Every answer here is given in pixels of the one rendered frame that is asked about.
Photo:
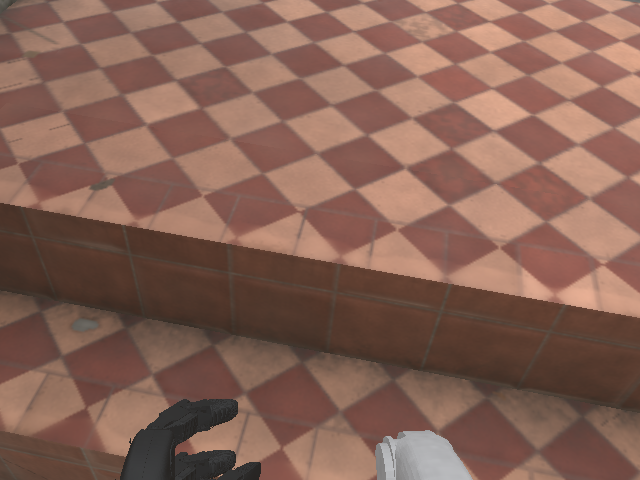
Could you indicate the right robot thigh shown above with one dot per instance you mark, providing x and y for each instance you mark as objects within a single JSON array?
[{"x": 418, "y": 455}]

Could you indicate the left robot hand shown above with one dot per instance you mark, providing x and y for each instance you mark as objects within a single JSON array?
[{"x": 151, "y": 455}]

